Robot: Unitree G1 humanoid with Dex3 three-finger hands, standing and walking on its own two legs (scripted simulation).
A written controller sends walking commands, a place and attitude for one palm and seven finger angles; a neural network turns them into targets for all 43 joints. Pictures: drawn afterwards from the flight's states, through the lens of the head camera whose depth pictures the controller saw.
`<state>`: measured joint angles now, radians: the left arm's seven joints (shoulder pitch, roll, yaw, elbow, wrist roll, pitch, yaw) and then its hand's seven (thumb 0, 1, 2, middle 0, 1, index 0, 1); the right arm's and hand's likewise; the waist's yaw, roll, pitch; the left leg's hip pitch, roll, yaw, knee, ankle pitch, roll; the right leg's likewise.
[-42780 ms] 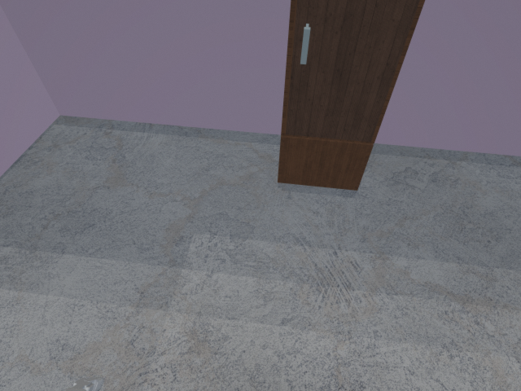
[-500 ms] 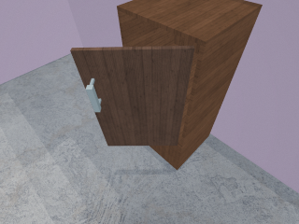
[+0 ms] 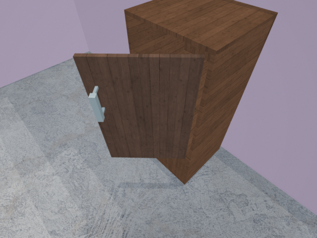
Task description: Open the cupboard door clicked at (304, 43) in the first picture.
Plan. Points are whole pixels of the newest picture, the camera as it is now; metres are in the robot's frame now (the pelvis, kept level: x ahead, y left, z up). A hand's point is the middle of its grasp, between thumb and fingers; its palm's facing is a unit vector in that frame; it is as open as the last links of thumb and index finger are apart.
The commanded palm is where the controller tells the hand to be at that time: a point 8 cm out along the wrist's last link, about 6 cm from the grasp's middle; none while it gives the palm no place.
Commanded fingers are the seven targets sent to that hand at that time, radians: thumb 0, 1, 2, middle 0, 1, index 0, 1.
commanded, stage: look again from close up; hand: left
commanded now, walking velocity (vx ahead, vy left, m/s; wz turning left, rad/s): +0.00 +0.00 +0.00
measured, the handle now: (98, 104) +0.53 +0.25 +0.00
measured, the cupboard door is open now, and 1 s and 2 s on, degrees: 45 45 45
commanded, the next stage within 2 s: raise the hand with hooked fingers in 0.16 s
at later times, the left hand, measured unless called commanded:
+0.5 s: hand (82, 210) +0.18 +0.20 -0.01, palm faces +0.18 -0.98 -0.01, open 7.8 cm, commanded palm +0.10 +0.25 -0.06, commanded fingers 0.00 0.60 0.77 -0.22 -0.50 -0.22 -0.50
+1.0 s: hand (68, 221) +0.17 +0.24 -0.04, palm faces +0.02 -1.00 -0.04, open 10.5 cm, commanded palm +0.13 +0.29 -0.03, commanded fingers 0.00 0.01 0.52 -0.26 -0.87 -0.26 -0.87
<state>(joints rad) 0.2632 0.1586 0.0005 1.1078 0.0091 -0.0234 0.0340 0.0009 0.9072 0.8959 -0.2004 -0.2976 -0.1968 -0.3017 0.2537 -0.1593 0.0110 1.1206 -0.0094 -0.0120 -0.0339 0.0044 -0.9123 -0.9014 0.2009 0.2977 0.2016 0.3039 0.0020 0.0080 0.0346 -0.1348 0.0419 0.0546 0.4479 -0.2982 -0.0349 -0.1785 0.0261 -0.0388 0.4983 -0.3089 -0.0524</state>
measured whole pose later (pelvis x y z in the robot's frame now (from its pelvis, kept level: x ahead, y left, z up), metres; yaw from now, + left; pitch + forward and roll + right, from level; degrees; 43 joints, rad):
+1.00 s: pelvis -0.07 +0.03 -0.08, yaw +3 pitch +13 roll -2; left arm 0.24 0.26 0.20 0.09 -0.28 -0.30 -0.31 0.00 0.23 0.61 -0.25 -0.73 -0.25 -0.73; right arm 0.25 -0.19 0.07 0.57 0.03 -0.20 -0.06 0.01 -0.90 -0.90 0.21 0.30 0.21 0.31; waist 0.00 0.03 -0.10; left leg -0.86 0.03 -0.02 1.13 -0.49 0.01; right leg -0.84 -0.02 -0.10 1.07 -0.46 -0.02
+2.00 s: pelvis -0.04 +0.03 -0.05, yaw +2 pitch +11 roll -1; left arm -0.05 0.42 0.45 0.45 -0.37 -0.28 -0.53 -0.02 -0.50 0.30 -0.30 -1.20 -0.30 -1.20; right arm 0.30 -0.29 0.03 0.57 0.05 -0.19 -0.08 0.01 -0.90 -0.90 0.21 0.30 0.21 0.30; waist -0.01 0.02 -0.08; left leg -0.66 0.03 0.01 0.91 -0.44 0.01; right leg -0.65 0.00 -0.07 0.87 -0.41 -0.02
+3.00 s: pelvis -0.05 +0.03 -0.05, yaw +1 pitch +13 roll -1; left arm -0.40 0.46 0.44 0.78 -0.27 -0.33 -0.48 -0.02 -0.50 0.30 -0.30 -1.20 -0.30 -1.20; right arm 0.32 -0.29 0.05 0.60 0.04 -0.12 -0.07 0.01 -0.90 -0.90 0.21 0.30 0.21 0.30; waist -0.04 0.01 -0.08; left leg -0.74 0.03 0.02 0.95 -0.44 0.01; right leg -0.74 0.00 -0.06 0.91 -0.40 -0.02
